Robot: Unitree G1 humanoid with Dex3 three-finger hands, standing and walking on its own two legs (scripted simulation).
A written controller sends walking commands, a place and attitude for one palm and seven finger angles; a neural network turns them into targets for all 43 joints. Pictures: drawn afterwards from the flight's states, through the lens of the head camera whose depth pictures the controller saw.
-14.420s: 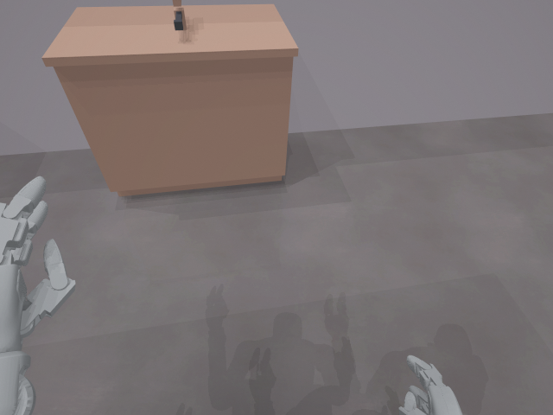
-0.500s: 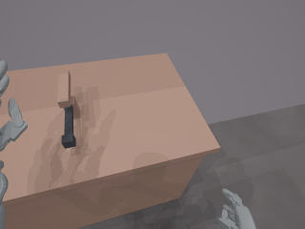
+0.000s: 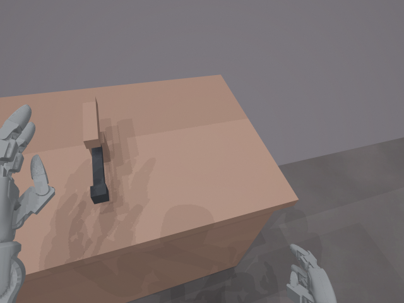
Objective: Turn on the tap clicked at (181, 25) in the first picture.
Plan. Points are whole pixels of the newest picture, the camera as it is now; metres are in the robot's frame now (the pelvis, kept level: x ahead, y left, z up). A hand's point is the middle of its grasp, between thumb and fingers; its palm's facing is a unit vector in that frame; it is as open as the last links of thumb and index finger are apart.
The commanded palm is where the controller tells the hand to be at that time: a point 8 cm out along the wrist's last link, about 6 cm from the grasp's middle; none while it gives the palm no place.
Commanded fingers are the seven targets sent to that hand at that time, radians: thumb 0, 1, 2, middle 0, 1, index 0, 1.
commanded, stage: come to a stop and stand still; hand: left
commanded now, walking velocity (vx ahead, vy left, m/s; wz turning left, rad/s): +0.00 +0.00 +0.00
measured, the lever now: (99, 193) +0.29 +0.23 +0.04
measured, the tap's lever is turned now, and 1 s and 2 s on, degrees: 0 0 0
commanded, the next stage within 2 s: look again from close up in 0.16 s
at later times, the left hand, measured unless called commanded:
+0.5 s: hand (47, 196) +0.21 +0.25 +0.16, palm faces +0.38 -0.86 -0.35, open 7.4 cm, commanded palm +0.16 +0.28 +0.17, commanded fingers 0.00 0.90 0.90 -0.20 -0.30 -0.20 -0.30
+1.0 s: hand (71, 195) +0.22 +0.22 +0.16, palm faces +0.36 -0.86 -0.36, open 7.4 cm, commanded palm +0.16 +0.25 +0.17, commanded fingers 0.00 0.90 0.90 -0.20 -0.30 -0.20 -0.30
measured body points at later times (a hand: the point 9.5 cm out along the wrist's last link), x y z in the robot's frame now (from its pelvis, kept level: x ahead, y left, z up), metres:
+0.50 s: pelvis +0.00 +0.00 +0.00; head +0.01 +0.03 +0.45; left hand +0.19 +0.29 +0.18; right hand +0.17 -0.22 -0.07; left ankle +0.01 +0.07 -0.74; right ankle +0.02 -0.13 -0.74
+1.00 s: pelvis -0.01 -0.03 +0.00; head +0.02 -0.01 +0.45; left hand +0.19 +0.26 +0.18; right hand +0.18 -0.24 -0.07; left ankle +0.01 +0.07 -0.74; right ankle +0.02 -0.13 -0.74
